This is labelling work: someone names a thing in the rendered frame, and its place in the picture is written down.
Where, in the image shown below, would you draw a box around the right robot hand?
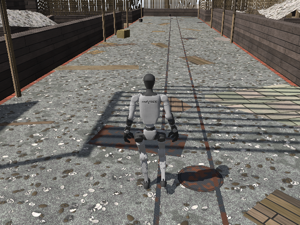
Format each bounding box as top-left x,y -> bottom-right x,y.
168,131 -> 179,142

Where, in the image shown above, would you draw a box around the robot left thigh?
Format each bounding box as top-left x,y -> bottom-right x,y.
134,130 -> 148,162

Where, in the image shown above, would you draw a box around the right robot forearm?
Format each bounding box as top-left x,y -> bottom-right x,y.
168,113 -> 178,133

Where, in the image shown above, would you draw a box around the left robot upper arm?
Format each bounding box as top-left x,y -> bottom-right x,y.
128,94 -> 140,120

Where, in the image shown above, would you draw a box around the left robot hand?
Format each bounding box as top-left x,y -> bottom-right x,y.
123,132 -> 134,143

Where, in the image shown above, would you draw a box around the right robot upper arm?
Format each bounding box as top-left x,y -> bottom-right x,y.
159,94 -> 172,120

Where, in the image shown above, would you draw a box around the left robot forearm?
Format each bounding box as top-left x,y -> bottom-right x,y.
124,114 -> 133,134

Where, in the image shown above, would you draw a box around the robot head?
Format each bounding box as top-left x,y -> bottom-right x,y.
142,74 -> 157,96

